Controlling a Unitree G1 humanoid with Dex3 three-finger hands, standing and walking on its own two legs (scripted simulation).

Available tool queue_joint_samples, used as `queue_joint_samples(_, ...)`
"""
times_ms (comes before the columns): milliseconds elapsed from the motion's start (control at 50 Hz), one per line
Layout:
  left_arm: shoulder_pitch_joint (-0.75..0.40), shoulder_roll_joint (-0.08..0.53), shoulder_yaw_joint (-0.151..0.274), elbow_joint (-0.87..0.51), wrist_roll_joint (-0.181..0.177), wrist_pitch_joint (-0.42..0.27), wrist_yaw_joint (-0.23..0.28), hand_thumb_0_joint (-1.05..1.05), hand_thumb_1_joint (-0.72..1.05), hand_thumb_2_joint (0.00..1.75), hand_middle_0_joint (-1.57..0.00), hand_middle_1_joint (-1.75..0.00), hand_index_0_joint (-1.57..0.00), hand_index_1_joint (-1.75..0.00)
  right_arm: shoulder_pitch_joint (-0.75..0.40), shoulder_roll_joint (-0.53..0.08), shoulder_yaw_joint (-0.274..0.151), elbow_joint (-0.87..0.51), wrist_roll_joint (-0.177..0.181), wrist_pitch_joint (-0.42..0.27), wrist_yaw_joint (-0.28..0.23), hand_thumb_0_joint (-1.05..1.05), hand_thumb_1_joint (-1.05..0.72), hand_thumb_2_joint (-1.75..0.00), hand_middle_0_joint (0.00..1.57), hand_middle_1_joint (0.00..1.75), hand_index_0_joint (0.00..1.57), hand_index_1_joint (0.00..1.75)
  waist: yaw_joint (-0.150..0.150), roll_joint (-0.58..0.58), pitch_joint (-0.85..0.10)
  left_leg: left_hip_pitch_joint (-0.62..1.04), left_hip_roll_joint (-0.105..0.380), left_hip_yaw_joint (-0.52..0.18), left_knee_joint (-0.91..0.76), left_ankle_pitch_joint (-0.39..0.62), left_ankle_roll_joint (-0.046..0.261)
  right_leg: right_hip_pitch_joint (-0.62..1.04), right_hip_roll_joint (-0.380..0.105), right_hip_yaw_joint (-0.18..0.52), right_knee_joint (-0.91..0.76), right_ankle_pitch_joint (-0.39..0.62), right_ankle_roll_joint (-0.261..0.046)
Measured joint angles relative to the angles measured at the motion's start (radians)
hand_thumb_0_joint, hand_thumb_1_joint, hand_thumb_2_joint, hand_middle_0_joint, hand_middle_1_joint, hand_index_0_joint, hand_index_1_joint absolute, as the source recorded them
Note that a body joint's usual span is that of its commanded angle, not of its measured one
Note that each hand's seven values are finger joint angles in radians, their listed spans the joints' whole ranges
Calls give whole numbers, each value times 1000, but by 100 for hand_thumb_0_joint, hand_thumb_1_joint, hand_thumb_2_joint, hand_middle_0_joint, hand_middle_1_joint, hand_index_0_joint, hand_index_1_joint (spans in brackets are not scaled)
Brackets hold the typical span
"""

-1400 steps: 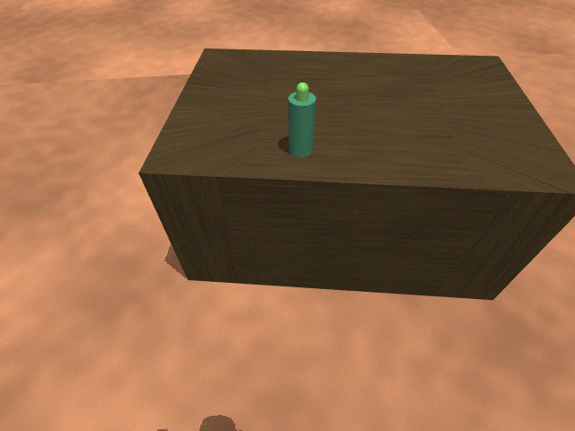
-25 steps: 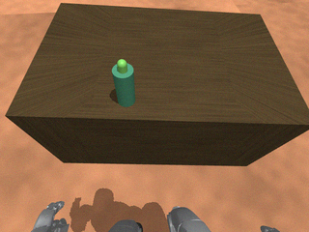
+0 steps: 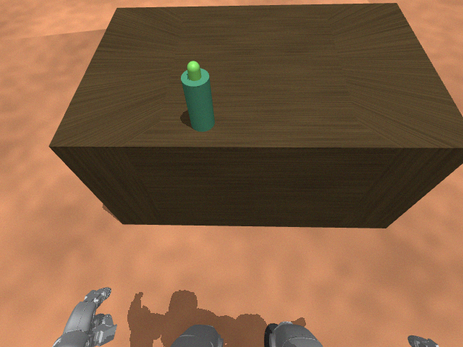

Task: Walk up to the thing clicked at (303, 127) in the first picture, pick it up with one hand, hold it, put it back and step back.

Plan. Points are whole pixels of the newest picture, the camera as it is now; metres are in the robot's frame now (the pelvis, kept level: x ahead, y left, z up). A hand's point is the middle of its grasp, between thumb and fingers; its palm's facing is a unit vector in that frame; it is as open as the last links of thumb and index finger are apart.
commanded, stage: step back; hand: left
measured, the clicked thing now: (198, 96) +0.70 +0.14 -0.06
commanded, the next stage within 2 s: none
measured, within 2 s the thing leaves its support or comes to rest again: neither
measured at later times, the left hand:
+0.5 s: hand out of the picture -0.08 +0.25 -0.16, palm faces -0.06 -0.91 -0.40, open 7.4 cm
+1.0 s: hand out of the picture -0.20 +0.23 -0.15, palm faces +0.02 -0.94 -0.33, open 7.4 cm
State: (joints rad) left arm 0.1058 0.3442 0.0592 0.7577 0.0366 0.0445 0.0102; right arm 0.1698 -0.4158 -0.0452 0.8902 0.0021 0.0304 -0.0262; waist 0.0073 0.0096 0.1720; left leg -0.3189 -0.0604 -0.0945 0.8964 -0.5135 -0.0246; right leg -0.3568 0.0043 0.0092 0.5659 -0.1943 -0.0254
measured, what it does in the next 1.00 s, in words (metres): walks backwards: left foot, then right foot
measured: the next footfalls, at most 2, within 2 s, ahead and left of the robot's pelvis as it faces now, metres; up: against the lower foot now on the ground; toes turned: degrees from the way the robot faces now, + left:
left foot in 0.06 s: -0.01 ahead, +0.12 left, +0.00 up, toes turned -1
right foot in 0.46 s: -0.15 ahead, -0.15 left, +0.00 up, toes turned +0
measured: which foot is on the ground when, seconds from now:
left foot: up 0.00-0.04, down 0.06-0.50, up 0.52-0.80, down 0.82-1.00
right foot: down 0.00-0.10, up 0.12-0.44, down 0.46-0.84, up 0.86-1.00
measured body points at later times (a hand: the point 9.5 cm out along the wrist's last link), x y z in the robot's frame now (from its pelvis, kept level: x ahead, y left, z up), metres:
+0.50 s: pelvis -0.17 -0.02 -0.01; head -0.10 -0.02 +0.43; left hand -0.08 +0.30 -0.13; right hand -0.03 -0.35 -0.12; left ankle -0.05 +0.12 -0.73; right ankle -0.19 -0.15 -0.73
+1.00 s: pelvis -0.33 -0.03 +0.00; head -0.28 +0.00 +0.45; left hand -0.21 +0.28 -0.13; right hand -0.24 -0.34 -0.10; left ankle -0.28 +0.08 -0.73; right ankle -0.34 -0.19 -0.63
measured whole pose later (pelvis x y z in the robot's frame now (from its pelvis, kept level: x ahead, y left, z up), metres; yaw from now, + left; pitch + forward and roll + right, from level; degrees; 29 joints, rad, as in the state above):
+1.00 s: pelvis -0.33 -0.03 +0.00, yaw +1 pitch -2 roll -2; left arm 0.13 0.39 0.06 0.79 0.01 0.09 0.01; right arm 0.19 -0.35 -0.03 0.88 -0.04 0.02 -0.02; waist 0.01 -0.05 0.15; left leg -0.30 0.01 -0.02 0.58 -0.24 0.03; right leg -0.49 0.12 0.16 1.23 -0.49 0.00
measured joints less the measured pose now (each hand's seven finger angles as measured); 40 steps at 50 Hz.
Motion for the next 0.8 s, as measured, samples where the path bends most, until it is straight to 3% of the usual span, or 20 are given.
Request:
queue_joint_samples(60,-22,15,-3,-22,-6,10,-2,0,90,89,-21,-30,-20,-30,11,5,-5,2,-11,-9,3,1,-91,-90,20,30,20,30,-13,-17,17,84,32,41,-244,119,15,-48,-16,-25,65,-6,14)
queue_joint_samples(100,-33,39,5,-14,-12,23,-4,0,90,89,-21,-30,-20,-30,1,40,-7,14,-25,-11,6,1,-91,-90,20,30,20,30,3,-90,46,106,-8,80,-275,163,38,-64,-46,20,109,-15,14)
queue_joint_samples(140,-19,38,11,9,-13,37,-2,0,90,89,-21,-30,-20,-30,13,52,1,9,-36,-11,20,1,-91,-90,20,30,20,30,-3,-90,29,89,7,79,-263,168,49,-100,11,69,232,-204,15)
queue_joint_samples(180,-4,33,12,32,-12,49,-3,0,90,89,-21,-30,-20,-30,23,56,5,8,-41,-13,22,1,-90,-90,20,30,20,30,-24,-58,11,76,40,49,-276,190,52,-129,84,100,430,-297,16)
queue_joint_samples(220,18,39,18,41,-20,48,-6,0,90,89,-21,-30,-20,-30,26,62,9,7,-44,-13,18,1,-90,-90,20,30,21,30,-15,-52,-9,70,61,49,-319,229,47,-143,123,136,579,-293,14)
queue_joint_samples(280,50,54,32,43,-21,40,-10,0,90,89,-21,-30,-20,-30,12,64,6,-8,-39,-18,14,1,-90,-90,20,30,21,30,6,-56,-21,45,78,63,-352,272,40,-117,128,169,655,-271,29)
queue_joint_samples(380,80,78,41,60,-15,37,-6,0,90,89,-21,-30,-20,-30,-43,54,1,-59,-31,-25,9,1,-90,-90,20,30,21,30,25,-61,5,-20,100,93,-324,307,33,-4,68,154,472,-297,64)
queue_joint_samples(460,91,74,31,82,-15,22,-13,0,90,89,-21,-30,-20,-30,-84,25,-1,-91,-31,-15,13,1,-90,-90,20,30,21,30,34,-38,17,-93,125,113,-254,316,9,116,9,82,138,-228,46)
queue_joint_samples(500,81,38,25,105,-7,13,-15,0,90,89,-21,-30,-20,-30,-104,-5,-10,-85,-25,-1,13,1,-90,-90,20,30,21,30,18,40,36,-122,163,71,-210,318,11,143,48,39,79,-191,37)
queue_joint_samples(540,97,18,12,101,1,12,-27,0,90,89,-21,-30,-20,-30,-88,-8,-17,-70,-18,13,5,1,-90,-90,20,30,20,30,12,56,14,-158,111,14,-128,157,21,118,40,23,98,-180,26)
queue_joint_samples(580,117,14,5,93,4,14,-29,0,90,89,-21,-30,-20,-30,-63,3,-15,-50,-11,21,3,1,-90,-90,20,30,20,30,39,14,-15,-183,34,7,34,43,23,89,3,58,105,-163,17)
queue_joint_samples(620,122,6,1,90,4,18,-23,0,90,89,-21,-30,-20,-30,-36,0,-10,-40,-3,19,6,1,-90,-90,20,30,20,30,38,3,-36,-186,-20,-15,157,41,24,76,-18,65,75,-130,18)
queue_joint_samples(660,112,1,4,80,5,20,-17,0,90,89,-21,-30,-20,-30,-7,-4,-8,-35,-2,11,2,1,-90,-90,20,30,20,30,27,7,-51,-171,-43,-29,218,47,20,54,-25,50,58,-103,20)
queue_joint_samples(760,49,20,9,17,9,13,2,0,90,89,-21,-30,-20,-30,35,11,-1,-15,-11,2,-6,1,-91,-90,20,30,20,30,2,9,-29,-36,-5,21,26,3,11,-11,-25,-9,77,-64,20)
queue_joint_samples(800,16,35,10,-8,1,15,7,0,90,89,-21,-30,-20,-30,45,24,3,-12,-17,-6,-2,1,-91,-90,20,30,20,30,-8,-6,-10,40,18,57,-168,72,18,-46,-34,-35,116,-62,24)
